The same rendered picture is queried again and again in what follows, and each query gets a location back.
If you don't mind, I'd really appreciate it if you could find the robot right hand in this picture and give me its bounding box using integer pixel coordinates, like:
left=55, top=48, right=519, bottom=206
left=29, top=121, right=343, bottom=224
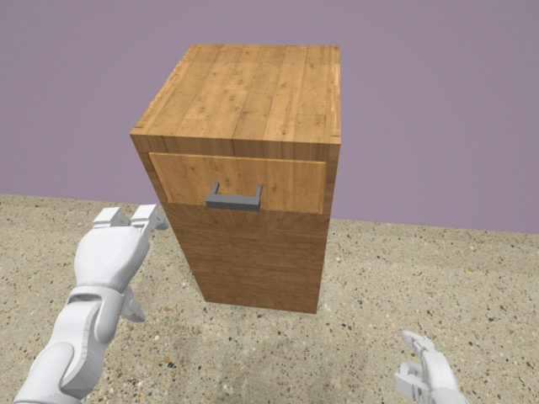
left=395, top=330, right=460, bottom=404

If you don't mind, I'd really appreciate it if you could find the handle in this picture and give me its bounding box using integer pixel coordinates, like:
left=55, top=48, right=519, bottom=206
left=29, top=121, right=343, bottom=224
left=205, top=182, right=262, bottom=212

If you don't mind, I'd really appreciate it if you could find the robot left hand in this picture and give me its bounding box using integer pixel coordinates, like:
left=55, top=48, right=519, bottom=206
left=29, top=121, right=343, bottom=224
left=74, top=205, right=169, bottom=322

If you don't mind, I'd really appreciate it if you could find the robot left forearm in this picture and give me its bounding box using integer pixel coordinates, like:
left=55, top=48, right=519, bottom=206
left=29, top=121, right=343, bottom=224
left=13, top=284, right=125, bottom=404

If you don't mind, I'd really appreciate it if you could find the drawer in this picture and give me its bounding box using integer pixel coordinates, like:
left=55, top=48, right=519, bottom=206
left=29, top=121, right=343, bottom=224
left=149, top=152, right=326, bottom=212

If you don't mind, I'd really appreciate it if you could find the cabinet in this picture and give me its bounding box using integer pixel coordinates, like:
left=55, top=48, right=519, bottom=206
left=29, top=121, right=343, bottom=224
left=130, top=44, right=340, bottom=314

